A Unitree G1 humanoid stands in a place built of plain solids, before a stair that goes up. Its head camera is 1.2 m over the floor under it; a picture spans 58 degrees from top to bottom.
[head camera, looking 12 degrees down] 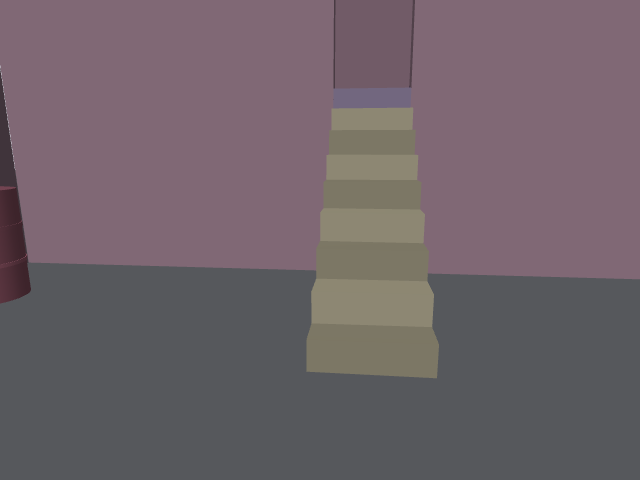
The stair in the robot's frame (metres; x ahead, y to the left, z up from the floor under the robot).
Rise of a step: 0.19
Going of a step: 0.25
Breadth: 0.70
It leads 6 degrees to the right of straight ahead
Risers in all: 9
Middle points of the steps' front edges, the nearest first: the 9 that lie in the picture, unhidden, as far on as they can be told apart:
2.14 -0.27 0.19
2.37 -0.30 0.38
2.63 -0.32 0.58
2.88 -0.35 0.77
3.13 -0.37 0.96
3.38 -0.40 1.15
3.63 -0.42 1.34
3.88 -0.45 1.54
4.13 -0.47 1.73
